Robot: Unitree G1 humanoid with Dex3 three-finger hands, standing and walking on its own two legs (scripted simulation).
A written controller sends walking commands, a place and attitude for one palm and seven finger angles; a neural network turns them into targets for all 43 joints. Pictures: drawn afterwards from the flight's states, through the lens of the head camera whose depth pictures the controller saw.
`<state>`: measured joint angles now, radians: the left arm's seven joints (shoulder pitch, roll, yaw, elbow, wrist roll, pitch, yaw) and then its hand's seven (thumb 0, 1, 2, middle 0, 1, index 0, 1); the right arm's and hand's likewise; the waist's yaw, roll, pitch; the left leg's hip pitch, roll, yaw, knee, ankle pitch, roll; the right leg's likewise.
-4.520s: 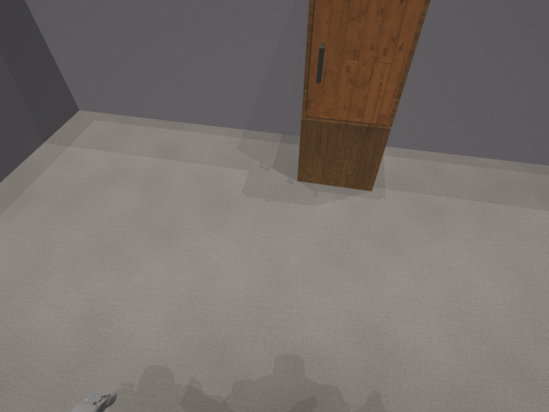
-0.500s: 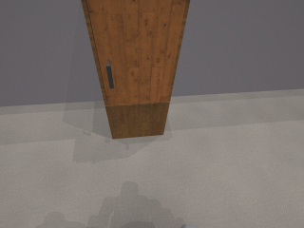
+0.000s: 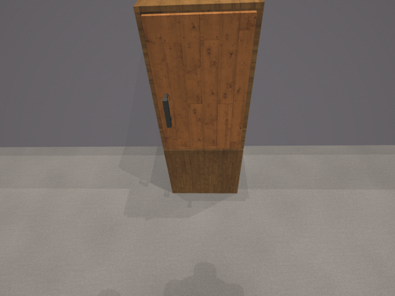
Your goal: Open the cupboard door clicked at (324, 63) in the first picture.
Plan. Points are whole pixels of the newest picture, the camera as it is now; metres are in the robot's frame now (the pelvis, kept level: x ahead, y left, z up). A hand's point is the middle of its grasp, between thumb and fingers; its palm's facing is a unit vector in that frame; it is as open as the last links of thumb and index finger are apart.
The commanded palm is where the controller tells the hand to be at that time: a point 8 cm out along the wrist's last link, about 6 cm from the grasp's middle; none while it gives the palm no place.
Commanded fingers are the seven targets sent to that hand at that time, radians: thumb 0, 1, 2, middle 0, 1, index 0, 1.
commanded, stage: take the last steps up to it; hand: left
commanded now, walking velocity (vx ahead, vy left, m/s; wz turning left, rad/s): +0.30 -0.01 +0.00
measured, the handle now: (167, 110) +0.80 +0.19 -0.11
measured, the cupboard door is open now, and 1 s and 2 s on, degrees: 0 0 0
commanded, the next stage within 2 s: come to a stop and stand still in 0.74 s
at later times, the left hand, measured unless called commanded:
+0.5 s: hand out of the picture +0.12 +0.24 -0.19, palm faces +0.02 -0.99 -0.14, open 7.4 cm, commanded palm none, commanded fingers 0.00 0.90 0.90 -0.20 -0.30 -0.20 -0.30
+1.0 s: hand (149, 225) +0.35 +0.18 -0.18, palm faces -0.02 -0.97 -0.22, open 7.2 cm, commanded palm none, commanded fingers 0.00 0.90 0.90 -0.20 -0.30 -0.20 -0.30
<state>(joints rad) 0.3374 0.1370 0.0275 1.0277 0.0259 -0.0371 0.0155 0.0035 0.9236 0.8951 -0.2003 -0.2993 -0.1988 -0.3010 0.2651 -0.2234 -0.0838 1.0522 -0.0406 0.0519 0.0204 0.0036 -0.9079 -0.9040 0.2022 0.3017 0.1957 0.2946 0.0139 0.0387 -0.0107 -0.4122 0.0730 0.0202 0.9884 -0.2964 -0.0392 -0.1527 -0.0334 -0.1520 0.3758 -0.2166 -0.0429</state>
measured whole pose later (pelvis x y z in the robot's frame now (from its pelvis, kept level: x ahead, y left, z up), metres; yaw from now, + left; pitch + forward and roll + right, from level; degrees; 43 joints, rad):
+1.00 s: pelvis +0.27 +0.00 -0.01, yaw -3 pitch +0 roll -1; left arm 0.18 0.16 0.04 1.05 0.02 -0.03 0.03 -0.01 0.95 0.90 -0.20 -0.30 -0.20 -0.30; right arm 0.24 -0.16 -0.04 1.06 -0.02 0.00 -0.03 0.00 -0.91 -0.90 0.20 0.30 0.19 0.29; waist -0.01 0.04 0.06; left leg -0.44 0.09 0.04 0.86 -0.36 -0.03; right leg -0.27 0.02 -0.15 0.46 -0.19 -0.07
